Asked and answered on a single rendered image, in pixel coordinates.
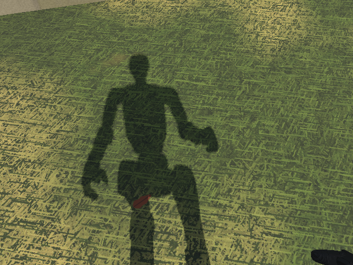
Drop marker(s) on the robot right hand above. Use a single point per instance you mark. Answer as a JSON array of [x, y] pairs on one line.
[[331, 257]]

